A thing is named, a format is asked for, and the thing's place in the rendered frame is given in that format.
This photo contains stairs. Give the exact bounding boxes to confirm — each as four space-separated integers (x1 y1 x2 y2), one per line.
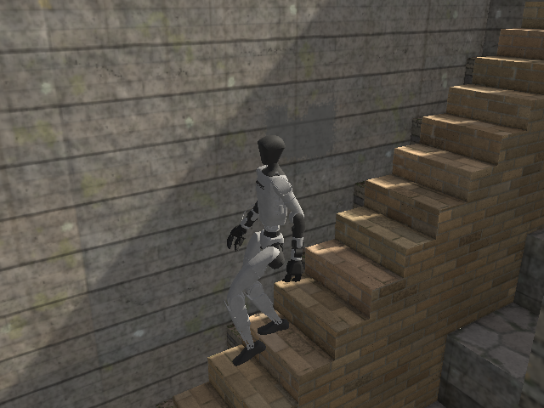
173 2 544 408

